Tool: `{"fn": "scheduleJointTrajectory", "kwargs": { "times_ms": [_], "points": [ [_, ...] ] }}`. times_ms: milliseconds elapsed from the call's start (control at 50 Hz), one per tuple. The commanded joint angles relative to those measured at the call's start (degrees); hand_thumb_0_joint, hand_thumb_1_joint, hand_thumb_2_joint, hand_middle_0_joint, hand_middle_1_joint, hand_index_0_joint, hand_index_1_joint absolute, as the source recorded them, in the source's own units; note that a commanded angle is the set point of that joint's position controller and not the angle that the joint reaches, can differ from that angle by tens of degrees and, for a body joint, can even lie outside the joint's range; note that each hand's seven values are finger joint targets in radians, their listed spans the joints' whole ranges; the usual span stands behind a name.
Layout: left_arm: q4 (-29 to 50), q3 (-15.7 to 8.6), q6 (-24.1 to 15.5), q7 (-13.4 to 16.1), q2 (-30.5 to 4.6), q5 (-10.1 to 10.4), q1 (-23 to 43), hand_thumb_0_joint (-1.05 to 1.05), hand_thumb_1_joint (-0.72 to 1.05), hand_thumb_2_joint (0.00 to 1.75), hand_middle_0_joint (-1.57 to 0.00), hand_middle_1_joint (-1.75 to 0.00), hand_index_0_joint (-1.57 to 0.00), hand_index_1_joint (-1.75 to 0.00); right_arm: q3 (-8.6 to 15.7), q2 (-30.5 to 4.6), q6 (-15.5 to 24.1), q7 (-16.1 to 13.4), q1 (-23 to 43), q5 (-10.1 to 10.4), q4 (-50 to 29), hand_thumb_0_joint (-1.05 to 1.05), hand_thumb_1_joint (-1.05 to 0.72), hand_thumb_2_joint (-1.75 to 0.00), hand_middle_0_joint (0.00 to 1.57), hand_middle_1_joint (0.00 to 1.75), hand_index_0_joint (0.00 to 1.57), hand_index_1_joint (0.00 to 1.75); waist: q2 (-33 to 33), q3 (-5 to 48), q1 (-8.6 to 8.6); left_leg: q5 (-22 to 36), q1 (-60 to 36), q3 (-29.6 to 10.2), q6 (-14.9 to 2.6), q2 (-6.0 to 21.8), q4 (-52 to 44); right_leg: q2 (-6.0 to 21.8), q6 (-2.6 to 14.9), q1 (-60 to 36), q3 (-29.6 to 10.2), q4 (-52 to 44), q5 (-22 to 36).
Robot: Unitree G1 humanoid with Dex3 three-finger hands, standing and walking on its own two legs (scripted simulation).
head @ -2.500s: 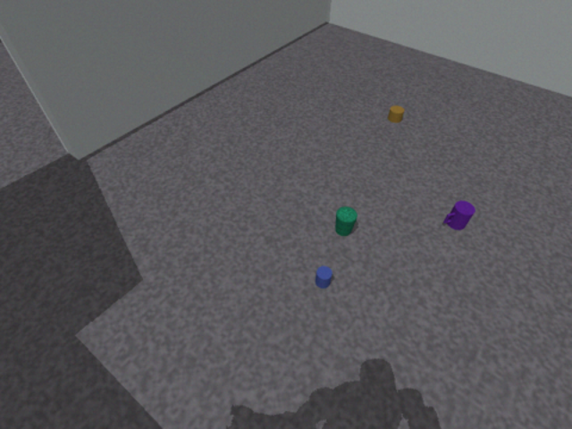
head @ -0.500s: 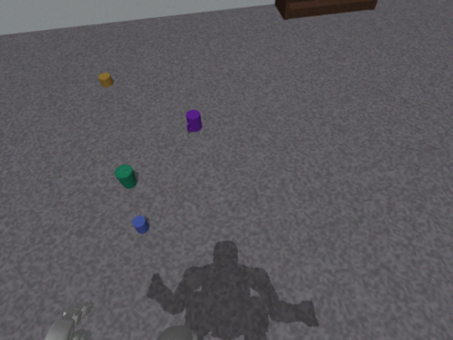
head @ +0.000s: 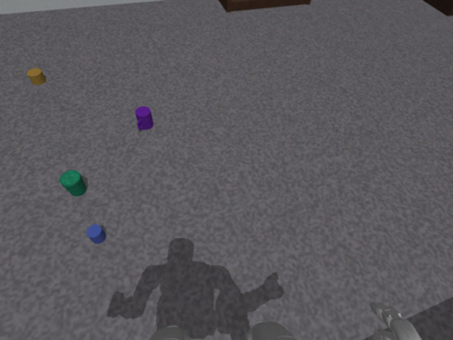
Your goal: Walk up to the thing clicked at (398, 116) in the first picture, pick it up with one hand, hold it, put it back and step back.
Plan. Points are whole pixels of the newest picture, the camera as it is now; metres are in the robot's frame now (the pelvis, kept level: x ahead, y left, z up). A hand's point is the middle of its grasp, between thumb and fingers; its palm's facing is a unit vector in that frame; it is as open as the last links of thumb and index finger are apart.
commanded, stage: walk up
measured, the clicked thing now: (36, 76) +1.66 +1.22 -0.72
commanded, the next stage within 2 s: stand in 0.80 s
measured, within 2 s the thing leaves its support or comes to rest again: neither
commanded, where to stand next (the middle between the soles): +0.05 +0.00 m, yaw -7 degrees
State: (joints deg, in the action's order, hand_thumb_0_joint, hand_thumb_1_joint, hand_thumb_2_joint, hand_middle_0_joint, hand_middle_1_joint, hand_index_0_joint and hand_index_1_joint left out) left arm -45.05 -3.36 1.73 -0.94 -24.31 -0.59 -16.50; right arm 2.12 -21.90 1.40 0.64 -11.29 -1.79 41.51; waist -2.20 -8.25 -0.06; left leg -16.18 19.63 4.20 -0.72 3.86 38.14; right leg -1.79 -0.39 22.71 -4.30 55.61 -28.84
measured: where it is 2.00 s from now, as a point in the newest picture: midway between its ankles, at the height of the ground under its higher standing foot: outside the picture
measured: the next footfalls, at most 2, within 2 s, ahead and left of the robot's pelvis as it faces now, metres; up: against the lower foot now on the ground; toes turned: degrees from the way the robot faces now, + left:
right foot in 0.08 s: +0.04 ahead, -0.14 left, +0.00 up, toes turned +0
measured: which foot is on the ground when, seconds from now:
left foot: down 0.00-1.00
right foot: up 0.00-0.06, down 0.08-1.00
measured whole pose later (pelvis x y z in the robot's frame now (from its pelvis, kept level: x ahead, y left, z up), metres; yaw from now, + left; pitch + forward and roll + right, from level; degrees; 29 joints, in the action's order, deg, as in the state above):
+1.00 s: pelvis -0.01 +0.00 +0.02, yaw -7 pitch -3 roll +0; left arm -64.0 0.4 -0.8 -0.4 -20.4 -0.7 -5.7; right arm 1.1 -20.9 0.4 1.2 -5.3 -0.2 63.9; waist 0.2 -4.0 -1.3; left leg -11.5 8.8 2.5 1.5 2.4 23.3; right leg -0.7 -1.8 10.6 -7.4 24.2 -10.6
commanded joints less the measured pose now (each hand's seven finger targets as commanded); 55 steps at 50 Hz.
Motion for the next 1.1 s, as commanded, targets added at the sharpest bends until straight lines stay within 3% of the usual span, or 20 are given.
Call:
{"fn": "scheduleJointTrajectory", "kwargs": {
  "times_ms": [0,40,60,80,100,120,160,220,280,300,320,340,380,420,440,520,720,880,1020,1080],
  "points": [
    [2.1,-2.9,-3.1,1.2,-8.9,0.0,-4.9,0.00,0.90,0.90,-0.20,-0.30,-0.20,-0.30,4.9,-16.0,-0.8,-0.2,-0.8,-0.4,-4.1,0.00,-0.90,-0.90,0.20,0.30,0.20,0.30,14.8,10.3,-0.64,9.0,-5.0,-10.8,-11.38,11.4,-7.7,-0.7,0.27,-5.5,6.4,-13.9,2.1],
    [-0.2,-3.2,-3.9,2.0,-8.8,-0.5,-8.1,0.00,0.90,0.90,-0.20,-0.30,-0.20,-0.30,4.2,-14.1,-1.8,0.0,1.1,0.4,-4.2,0.00,-0.90,-0.90,0.20,0.30,0.20,0.30,11.0,10.5,2.08,8.9,-0.3,-8.0,-8.61,9.5,0.1,-2.0,1.28,-12.9,7.0,-25.4,11.8],
    [-0.1,-4.0,-4.5,2.4,-11.2,-1.1,-7.5,0.00,0.90,0.90,-0.20,-0.30,-0.20,-0.30,3.2,-11.3,-2.1,0.0,0.0,0.9,-4.1,0.00,-0.90,-0.90,0.20,0.30,0.20,0.30,4.5,9.5,2.16,4.6,4.8,-6.3,-5.88,7.4,7.7,1.1,2.39,-15.2,-1.1,-29.2,10.1],
    [1.9,-4.7,-5.2,2.8,-16.1,-1.9,-4.0,0.00,0.90,0.90,-0.20,-0.30,-0.20,-0.30,2.1,-7.4,-2.3,0.1,1.5,1.3,-5.3,0.00,-0.90,-0.90,0.20,0.30,0.20,0.30,-8.9,6.2,1.36,-9.6,15.9,-2.5,-0.65,-0.4,16.0,16.4,8.31,-12.3,-27.8,-35.4,10.3],
    [2.4,-4.9,-5.1,2.9,-20.3,-2.0,-1.4,0.00,0.90,0.90,-0.20,-0.30,-0.20,-0.30,3.5,-12.1,-3.0,-0.9,4.5,1.4,-4.4,0.00,-0.90,-0.90,0.20,0.30,0.20,0.30,-8.1,3.8,2.37,-19.6,9.0,-9.1,-0.32,-0.2,22.5,23.3,17.05,0.3,-34.6,-35.4,13.4],
    [2.4,-4.3,-5.3,2.8,-16.8,-1.2,-0.2,0.00,0.90,0.90,-0.20,-0.30,-0.20,-0.30,4.0,-13.1,-3.0,-0.8,2.8,1.5,-2.7,0.00,-0.90,-0.90,0.20,0.30,0.20,0.30,-3.7,3.2,0.56,-18.4,8.4,-10.9,-0.30,1.0,22.9,21.0,16.90,-1.2,-29.3,-32.9,16.4],
    [1.7,-3.0,-5.6,3.1,-14.0,-1.0,2.9,0.00,0.90,0.90,-0.20,-0.30,-0.20,-0.30,3.5,-12.0,-2.5,-0.6,0.9,2.1,0.1,0.00,-0.90,-0.90,0.20,0.30,0.20,0.30,-3.8,3.4,-0.83,-13.6,7.8,-8.3,-0.74,1.2,18.3,14.3,11.92,-3.7,-19.6,-29.9,19.4],
    [0.8,-2.8,-5.7,2.8,-13.6,-1.2,2.1,0.00,0.90,0.90,-0.20,-0.30,-0.20,-0.30,3.3,-11.7,-1.8,-0.4,-0.7,1.2,2.7,0.00,-0.90,-0.90,0.20,0.30,0.20,0.30,-8.2,6.5,0.07,-12.1,2.7,-5.1,-0.55,0.0,10.9,11.7,10.84,-4.7,-16.0,-27.6,24.0],
    [0.7,-1.9,-4.8,2.6,-12.0,-0.4,5.3,0.00,0.90,0.90,-0.20,-0.30,-0.20,-0.30,3.3,-10.4,-0.6,-0.5,-3.8,1.0,5.6,0.00,-0.90,-0.90,0.20,0.30,0.20,0.30,-6.5,9.2,-2.49,-1.7,-8.7,-2.8,-0.85,-2.2,-6.9,9.1,8.17,-2.1,-11.0,-21.4,26.9],
    [0.8,-1.2,-4.7,2.6,-9.5,0.1,4.8,0.00,0.90,0.90,-0.20,-0.30,-0.20,-0.30,3.7,-11.9,-0.1,-0.7,-4.1,0.5,6.2,0.00,-0.90,-0.90,0.20,0.30,0.20,0.30,-3.2,10.8,-2.16,2.5,-12.3,-7.2,-2.05,1.0,-10.4,7.6,5.92,-0.5,-9.3,-18.3,27.4],
    [0.1,-0.4,-4.6,2.5,-7.1,0.7,3.4,0.00,0.90,0.90,-0.20,-0.30,-0.20,-0.30,3.9,-14.5,0.4,-0.8,-0.6,0.2,5.6,0.00,-0.90,-0.90,0.20,0.30,0.20,0.30,4.8,11.5,-0.34,3.1,-11.0,-18.3,-5.37,8.3,-13.2,2.9,2.75,1.0,-6.0,-15.6,20.4],
    [-2.3,-1.0,-4.4,2.8,-9.1,0.9,3.1,0.00,0.90,0.90,-0.20,-0.30,-0.20,-0.30,3.6,-15.8,0.3,-0.4,2.5,1.2,5.5,0.00,-0.90,-0.90,0.20,0.30,0.20,0.30,6.2,10.6,0.94,1.2,-3.7,-20.8,-9.48,12.4,-12.6,0.6,2.01,-6.3,-1.0,-14.7,10.5],
    [-4.4,-0.9,-5.1,2.7,-9.4,0.2,2.9,0.00,0.90,0.90,-0.20,-0.30,-0.20,-0.30,2.4,-13.4,0.2,0.0,5.2,1.1,6.5,0.00,-0.90,-0.90,0.20,0.30,0.20,0.30,3.9,10.4,1.91,2.8,-0.4,-13.7,-6.34,7.8,-9.2,2.4,3.17,-11.8,-4.7,-22.0,13.4],
    [-4.8,-1.1,-5.3,2.4,-11.4,0.2,6.1,0.00,0.90,0.90,-0.20,-0.30,-0.20,-0.30,1.8,-12.2,-0.2,-0.1,4.4,1.5,8.0,0.00,-0.90,-0.90,0.20,0.30,0.20,0.30,3.1,6.9,0.25,-2.6,-0.4,-8.1,-2.05,1.8,-7.5,6.0,5.38,-8.1,-11.4,-25.7,17.1],
    [-5.0,-1.0,-5.2,2.3,-11.6,0.4,7.9,0.00,0.90,0.90,-0.20,-0.30,-0.20,-0.30,1.7,-11.9,-0.3,-0.1,3.5,1.4,9.3,0.00,-0.90,-0.90,0.20,0.30,0.20,0.30,3.8,6.2,-0.70,-5.3,-2.1,-7.9,-1.66,1.6,-8.9,6.9,5.75,-5.8,-12.2,-26.4,15.8],
    [-7.8,-0.1,-4.9,2.1,-9.6,0.5,8.7,0.00,0.90,0.90,-0.20,-0.30,-0.20,-0.30,1.4,-12.0,0.1,0.1,5.0,1.5,11.3,0.00,-0.90,-0.90,0.20,0.30,0.20,0.30,4.0,8.2,0.30,-3.5,-4.5,-10.1,-3.45,4.6,-13.1,3.7,4.14,-8.1,-7.6,-25.8,17.8],
    [-12.4,0.4,-4.5,1.9,-9.1,0.3,11.7,0.00,0.90,0.90,-0.20,-0.30,-0.20,-0.30,1.6,-12.0,-0.3,0.1,8.2,1.3,14.9,0.00,-0.90,-0.90,0.20,0.30,0.20,0.30,3.5,7.1,-0.12,-8.0,-7.0,-7.9,-3.07,5.0,-17.3,3.8,3.05,-7.5,-7.7,-29.8,18.1],
    [-14.9,1.3,-4.3,1.3,-8.8,0.3,14.0,0.00,0.90,0.90,-0.20,-0.30,-0.20,-0.30,1.2,-11.2,0.3,-0.4,8.1,1.6,18.1,0.00,-0.90,-0.90,0.20,0.30,0.20,0.30,0.8,10.7,-1.26,6.4,-14.7,-7.0,-0.52,3.4,-18.5,6.8,1.62,-10.9,-7.7,-35.2,27.8],
    [-16.3,1.4,-4.1,1.4,-8.9,0.2,14.0,0.00,0.90,0.90,-0.20,-0.30,-0.20,-0.30,1.0,-11.0,0.1,-0.2,8.2,1.2,20.0,0.00,-0.90,-0.90,0.20,0.30,0.20,0.30,1.4,8.6,-1.04,2.5,-13.6,-7.5,-0.26,3.5,-21.0,7.1,1.26,-10.9,-7.3,-38.5,21.6],
    [-16.7,1.5,-4.0,1.3,-8.3,0.2,13.1,0.00,0.90,0.90,-0.20,-0.30,-0.20,-0.30,1.0,-11.2,0.3,-0.3,9.2,1.2,19.9,0.00,-0.90,-0.90,0.20,0.30,0.20,0.30,3.1,10.0,-0.58,4.5,-13.8,-7.7,-0.34,4.0,-21.5,7.0,1.11,-12.7,-6.1,-37.5,25.3]
  ]
}}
